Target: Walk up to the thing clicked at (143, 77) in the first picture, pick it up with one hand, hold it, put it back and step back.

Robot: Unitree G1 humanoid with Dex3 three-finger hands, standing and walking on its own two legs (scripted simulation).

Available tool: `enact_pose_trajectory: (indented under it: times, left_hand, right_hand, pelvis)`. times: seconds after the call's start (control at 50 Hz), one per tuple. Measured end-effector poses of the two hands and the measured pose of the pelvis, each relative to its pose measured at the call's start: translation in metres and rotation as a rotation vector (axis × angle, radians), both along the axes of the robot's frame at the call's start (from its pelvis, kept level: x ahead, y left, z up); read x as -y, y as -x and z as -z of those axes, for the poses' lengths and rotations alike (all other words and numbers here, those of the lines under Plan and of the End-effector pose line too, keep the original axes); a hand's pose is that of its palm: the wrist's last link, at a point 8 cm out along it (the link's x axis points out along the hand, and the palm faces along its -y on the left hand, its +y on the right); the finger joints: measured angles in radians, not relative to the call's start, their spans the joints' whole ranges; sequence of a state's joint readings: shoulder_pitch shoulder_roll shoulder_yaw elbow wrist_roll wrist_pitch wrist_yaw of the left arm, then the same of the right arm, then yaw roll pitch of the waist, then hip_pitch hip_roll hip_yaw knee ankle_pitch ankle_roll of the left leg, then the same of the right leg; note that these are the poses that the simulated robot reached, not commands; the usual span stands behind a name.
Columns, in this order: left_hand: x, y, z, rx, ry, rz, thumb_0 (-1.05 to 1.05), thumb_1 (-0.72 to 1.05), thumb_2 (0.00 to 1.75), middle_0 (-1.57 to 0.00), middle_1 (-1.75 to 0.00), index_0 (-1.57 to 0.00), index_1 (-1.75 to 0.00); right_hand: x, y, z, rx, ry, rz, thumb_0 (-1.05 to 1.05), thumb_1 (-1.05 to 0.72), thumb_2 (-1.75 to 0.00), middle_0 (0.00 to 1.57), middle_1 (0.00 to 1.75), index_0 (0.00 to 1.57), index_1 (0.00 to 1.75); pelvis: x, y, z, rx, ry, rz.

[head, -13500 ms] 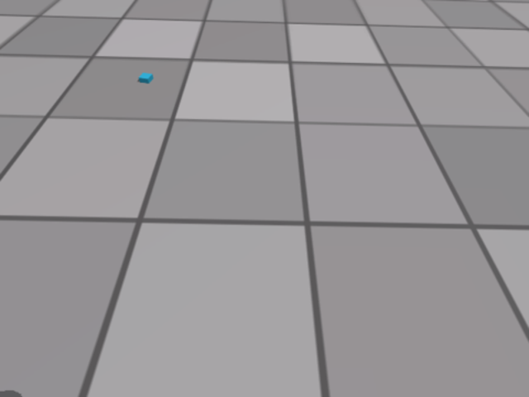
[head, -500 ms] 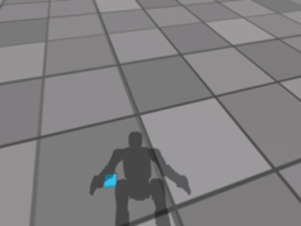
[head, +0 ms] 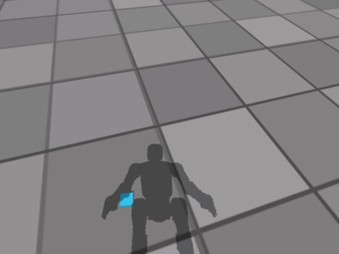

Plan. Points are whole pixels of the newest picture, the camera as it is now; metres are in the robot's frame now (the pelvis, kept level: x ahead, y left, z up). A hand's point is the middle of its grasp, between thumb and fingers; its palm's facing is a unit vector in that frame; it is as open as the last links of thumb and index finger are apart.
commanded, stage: stand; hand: left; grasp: from above
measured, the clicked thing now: (127, 200) +0.52 +0.23 -0.76
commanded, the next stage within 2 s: rise first in 0.64 s
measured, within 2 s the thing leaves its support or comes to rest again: neither
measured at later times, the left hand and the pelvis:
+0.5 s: hand out of the picture +0.07 +0.25 -0.16, palm faces -0.03 -0.94 -0.34, open 7.4 cm; pelvis +0.01 +0.00 +0.00, yaw +0 degrees
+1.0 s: hand out of the picture +0.15 +0.25 -0.17, palm faces -0.02 -0.94 -0.34, open 8.9 cm; pelvis -0.01 +0.00 -0.02, yaw +2 degrees
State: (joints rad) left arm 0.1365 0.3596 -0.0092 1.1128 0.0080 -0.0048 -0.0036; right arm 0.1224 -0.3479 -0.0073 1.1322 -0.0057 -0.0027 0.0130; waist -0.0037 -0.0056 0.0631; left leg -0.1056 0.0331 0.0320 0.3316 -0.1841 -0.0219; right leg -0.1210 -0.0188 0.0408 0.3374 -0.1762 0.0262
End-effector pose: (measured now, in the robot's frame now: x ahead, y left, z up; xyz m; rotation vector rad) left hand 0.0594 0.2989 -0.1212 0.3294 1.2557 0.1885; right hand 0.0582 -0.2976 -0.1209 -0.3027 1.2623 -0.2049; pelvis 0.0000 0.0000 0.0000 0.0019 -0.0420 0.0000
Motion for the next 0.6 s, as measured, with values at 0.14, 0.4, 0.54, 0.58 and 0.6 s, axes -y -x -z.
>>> enact_pose_trajectory:
  times: [0.14,0.4,0.54,0.58,0.6]
  left_hand:
    - [0.002,-0.004,-0.001,0.014,0.0,0.002,0.01,0.9,0.9,-0.2,-0.3,-0.2,-0.3]
    - [0.004,-0.009,0.0,0.019,0.003,0.002,0.01,0.9,0.9,-0.2,-0.3,-0.2,-0.3]
    - [0.004,-0.011,-0.001,0.023,0.001,0.002,0.01,0.9,0.9,-0.2,-0.3,-0.2,-0.3]
    - [0.004,-0.012,-0.001,0.025,0.0,0.001,0.01,0.9,0.9,-0.2,-0.3,-0.2,-0.3]
    - [0.004,-0.012,-0.001,0.026,0.001,0.001,0.01,0.9,0.9,-0.2,-0.3,-0.2,-0.3]
  right_hand:
    - [0.001,-0.006,-0.001,0.013,0.0,-0.005,0.0,-0.91,-0.89,0.2,0.3,0.2,0.3]
    - [0.002,-0.01,-0.002,0.013,0.002,-0.009,0.0,-0.91,-0.89,0.2,0.3,0.2,0.3]
    - [0.003,-0.011,-0.002,0.014,0.004,-0.007,0.0,-0.91,-0.89,0.2,0.3,0.2,0.3]
    - [0.003,-0.011,-0.002,0.016,0.004,-0.008,0.0,-0.91,-0.89,0.2,0.3,0.2,0.3]
    - [0.003,-0.012,-0.002,0.016,0.004,-0.008,0.0,-0.91,-0.89,0.2,0.3,0.2,0.3]
  pelvis:
    - [0.001,-0.001,0.0,0.0,0.0,-0.002]
    - [0.003,-0.004,0.0,-0.004,0.002,-0.005]
    - [0.003,-0.005,0.0,-0.002,0.002,-0.006]
    - [0.003,-0.005,0.0,-0.002,0.002,-0.006]
    - [0.003,-0.005,0.0,-0.002,0.002,-0.006]
